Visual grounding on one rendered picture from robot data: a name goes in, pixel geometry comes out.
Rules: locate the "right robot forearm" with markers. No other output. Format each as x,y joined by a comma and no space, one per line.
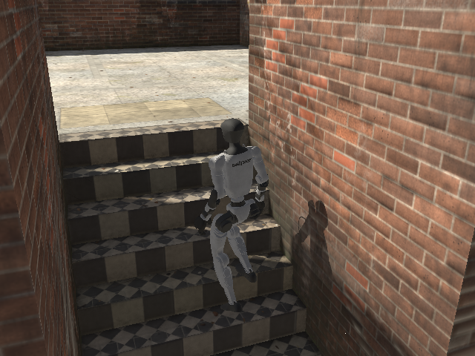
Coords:
261,190

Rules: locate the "robot right upper arm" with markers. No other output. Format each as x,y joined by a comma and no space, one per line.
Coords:
262,176

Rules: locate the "right robot shin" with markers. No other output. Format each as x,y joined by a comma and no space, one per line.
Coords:
239,248

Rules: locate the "right robot hand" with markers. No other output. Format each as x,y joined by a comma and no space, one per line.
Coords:
261,205

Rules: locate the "humanoid robot torso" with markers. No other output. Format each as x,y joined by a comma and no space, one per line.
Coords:
237,181

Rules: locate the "left robot hand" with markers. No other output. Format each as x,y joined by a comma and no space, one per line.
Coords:
201,224

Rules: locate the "left robot forearm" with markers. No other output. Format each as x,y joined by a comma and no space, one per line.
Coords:
210,206

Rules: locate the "robot left upper arm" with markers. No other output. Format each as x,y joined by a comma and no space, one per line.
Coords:
216,164

